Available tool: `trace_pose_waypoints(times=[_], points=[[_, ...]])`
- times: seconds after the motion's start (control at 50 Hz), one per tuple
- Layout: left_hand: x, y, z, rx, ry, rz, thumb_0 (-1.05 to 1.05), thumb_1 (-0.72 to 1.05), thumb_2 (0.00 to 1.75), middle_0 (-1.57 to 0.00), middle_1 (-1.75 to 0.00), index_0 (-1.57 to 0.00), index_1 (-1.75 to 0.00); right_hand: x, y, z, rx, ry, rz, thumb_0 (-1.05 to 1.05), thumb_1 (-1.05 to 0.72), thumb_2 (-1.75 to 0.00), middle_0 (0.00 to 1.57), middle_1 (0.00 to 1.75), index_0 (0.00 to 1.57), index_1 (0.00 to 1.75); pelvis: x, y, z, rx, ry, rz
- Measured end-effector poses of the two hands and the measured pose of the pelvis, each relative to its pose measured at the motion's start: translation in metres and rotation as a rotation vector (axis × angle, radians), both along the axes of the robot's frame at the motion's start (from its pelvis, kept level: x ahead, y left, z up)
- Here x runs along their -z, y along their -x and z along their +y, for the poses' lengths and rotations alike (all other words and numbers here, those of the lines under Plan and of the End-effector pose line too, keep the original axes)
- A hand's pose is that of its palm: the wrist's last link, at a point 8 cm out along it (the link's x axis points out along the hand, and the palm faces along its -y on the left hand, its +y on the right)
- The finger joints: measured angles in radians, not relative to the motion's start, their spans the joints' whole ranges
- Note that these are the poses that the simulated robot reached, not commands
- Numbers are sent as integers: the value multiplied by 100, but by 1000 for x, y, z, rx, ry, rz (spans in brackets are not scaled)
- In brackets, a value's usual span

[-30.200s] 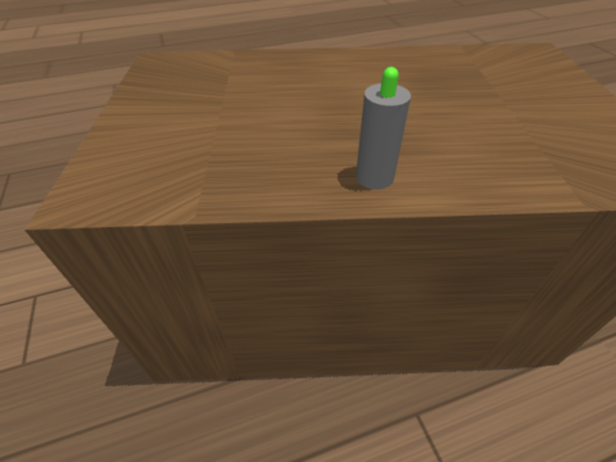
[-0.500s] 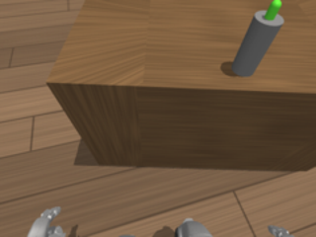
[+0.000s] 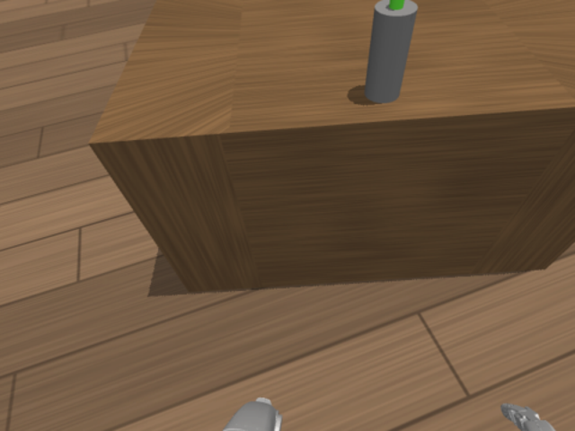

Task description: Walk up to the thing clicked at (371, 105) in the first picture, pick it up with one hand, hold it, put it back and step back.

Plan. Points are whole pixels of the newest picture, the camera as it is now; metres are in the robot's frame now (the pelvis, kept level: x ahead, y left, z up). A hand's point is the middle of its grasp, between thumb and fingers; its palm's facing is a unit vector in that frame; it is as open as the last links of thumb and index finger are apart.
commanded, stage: step back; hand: right
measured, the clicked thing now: (390, 43) +0.82 -0.17 +0.10
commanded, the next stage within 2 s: stand in 1.80 s
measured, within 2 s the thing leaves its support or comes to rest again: neither
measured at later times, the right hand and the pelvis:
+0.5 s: hand out of the picture -0.04 -0.27 -0.13, palm faces -0.15 +0.88 -0.45, open 7.4 cm; pelvis -0.17 -0.02 +0.00, yaw +5 degrees
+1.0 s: hand out of the picture -0.21 -0.30 -0.16, palm faces -0.18 +0.92 -0.36, open 7.4 cm; pelvis -0.28 -0.04 -0.01, yaw +7 degrees
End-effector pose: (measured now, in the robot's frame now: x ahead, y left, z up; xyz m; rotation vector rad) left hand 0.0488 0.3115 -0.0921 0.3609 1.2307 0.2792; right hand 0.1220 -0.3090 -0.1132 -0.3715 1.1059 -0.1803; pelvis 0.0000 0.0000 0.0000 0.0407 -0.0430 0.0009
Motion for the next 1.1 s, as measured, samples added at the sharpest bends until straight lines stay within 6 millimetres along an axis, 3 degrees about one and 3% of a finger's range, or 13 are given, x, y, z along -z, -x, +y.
trace_pose_waypoints(times=[0.16, 0.3, 0.4, 0.52, 0.64, 0.78, 0.94, 1.02, 1.1], points=[[-11, 10, 0, 8, -44, -123, 1, 90, 90, -21, -30, -21, -30, 9, 82, -5, -32, 13, 128, 1, -90, -89, 20, 30, 20, 30, 0, 48, -7, -72, 16, 25], [17, 38, 5, -6, 7, -219, 0, 90, 90, -21, -30, -21, -30, 8, 134, 7, -76, 46, 151, 1, -90, -89, 20, 30, 20, 30, 15, 106, -4, -123, -7, -12], [22, 85, -6, -36, 70, -153, 0, 90, 90, -21, -30, -21, -30, -13, 162, 7, -83, 61, 114, 1, -90, -89, 21, 30, 20, 30, 3, 135, -4, -121, 52, -18], [26, 157, -12, -59, 67, -67, 0, 90, 90, -21, -30, -21, -30, -30, 167, -7, -96, 82, 29, 1, -90, -89, 21, 30, 21, 30, -3, 173, -18, -76, 59, 15], [33, 225, -28, -30, 21, 25, 0, 90, 90, -20, -30, -21, -30, -17, 181, -32, -97, 53, -73, 1, -90, -89, 21, 30, 20, 30, 12, 219, -39, -16, 41, 5], [8, 290, -50, -70, -3, 39, 1, 90, 90, -21, -30, -21, -30, -2, 242, -47, -41, -15, -8, 1, -90, -89, 20, 30, 20, 30, 2, 250, -53, -21, 12, -6], [-1, 302, -34, -87, -32, -63, 1, 90, 90, -21, -30, -21, -30, 14, 313, -45, -72, -6, 157, 1, -90, -89, 20, 30, 20, 30, 3, 275, -48, -109, 40, 13], [9, 307, -21, -97, -16, -76, 0, 90, 90, -21, -30, -21, -30, 9, 329, -31, -69, -3, 173, 1, -90, -89, 20, 30, 20, 30, 5, 282, -41, -107, -6, -7], [13, 305, -23, -98, 21, -48, 0, 90, 90, -21, -30, -21, -30, -3, 336, -27, -50, -9, 131, 1, -90, -89, 20, 30, 20, 30, -1, 280, -38, -114, 19, -1]])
